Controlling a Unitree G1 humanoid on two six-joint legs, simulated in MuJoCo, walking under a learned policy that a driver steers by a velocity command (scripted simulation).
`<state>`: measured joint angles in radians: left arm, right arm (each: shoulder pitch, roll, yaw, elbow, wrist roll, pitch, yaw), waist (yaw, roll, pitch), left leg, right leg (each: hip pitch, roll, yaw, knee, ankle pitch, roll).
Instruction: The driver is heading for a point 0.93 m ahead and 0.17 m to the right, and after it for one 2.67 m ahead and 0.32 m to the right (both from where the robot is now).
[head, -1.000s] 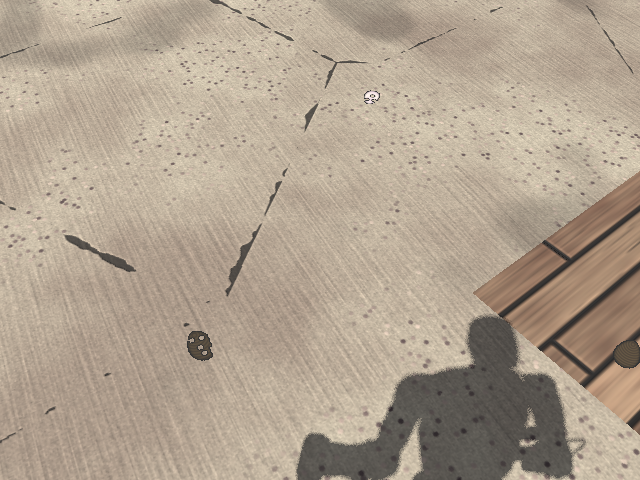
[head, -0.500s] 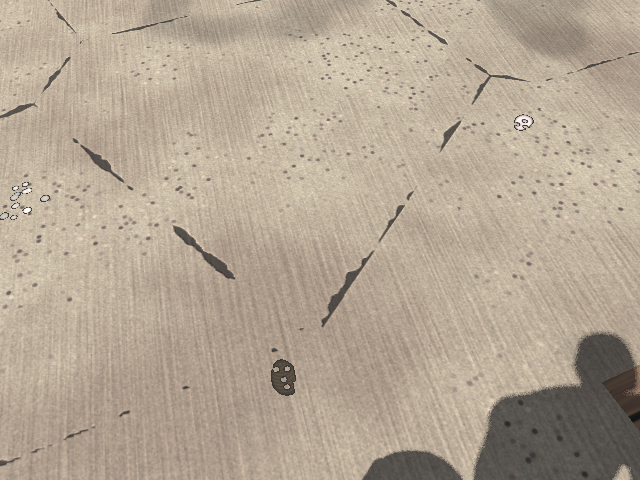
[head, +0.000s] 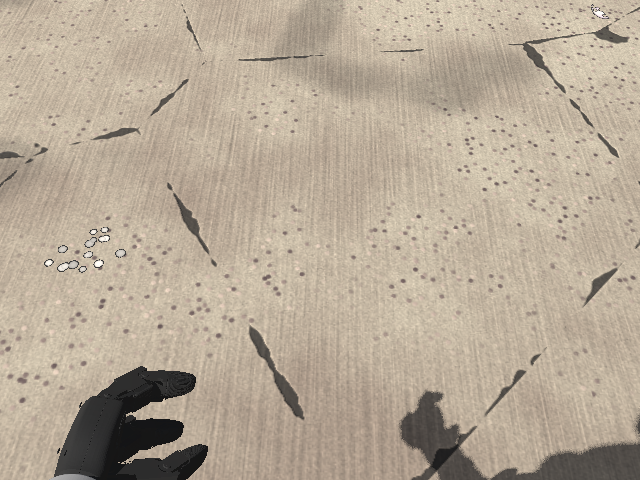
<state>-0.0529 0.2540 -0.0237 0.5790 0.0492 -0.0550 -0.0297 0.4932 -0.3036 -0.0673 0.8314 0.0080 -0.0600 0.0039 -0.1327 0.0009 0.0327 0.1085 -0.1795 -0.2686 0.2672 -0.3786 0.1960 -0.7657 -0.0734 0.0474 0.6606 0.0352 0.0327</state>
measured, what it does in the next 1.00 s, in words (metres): walks ahead: right foot, then left foot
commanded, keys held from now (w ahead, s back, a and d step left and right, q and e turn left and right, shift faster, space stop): w+shift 0.38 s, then w+e+shift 0.62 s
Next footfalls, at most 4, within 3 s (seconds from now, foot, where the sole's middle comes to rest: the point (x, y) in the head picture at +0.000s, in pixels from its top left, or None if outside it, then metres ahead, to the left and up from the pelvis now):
0.08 right None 0.30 -0.14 -0.76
0.52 left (214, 374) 0.68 0.15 -0.76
0.96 right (272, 215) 1.12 -0.01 -0.76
1.38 left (263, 102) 1.57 -0.02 -0.76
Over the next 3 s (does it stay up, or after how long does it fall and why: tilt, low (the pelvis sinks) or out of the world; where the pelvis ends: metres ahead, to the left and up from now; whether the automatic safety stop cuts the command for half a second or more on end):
stays up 2.67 -0.41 0.01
